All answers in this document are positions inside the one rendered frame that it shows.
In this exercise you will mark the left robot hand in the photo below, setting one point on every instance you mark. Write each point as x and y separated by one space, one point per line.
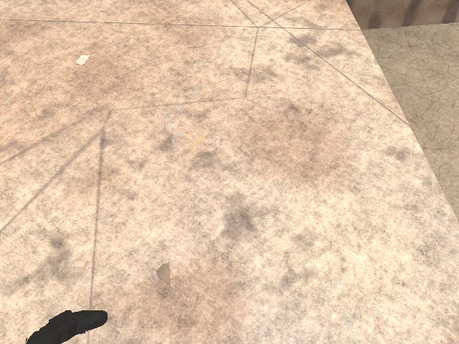
66 325

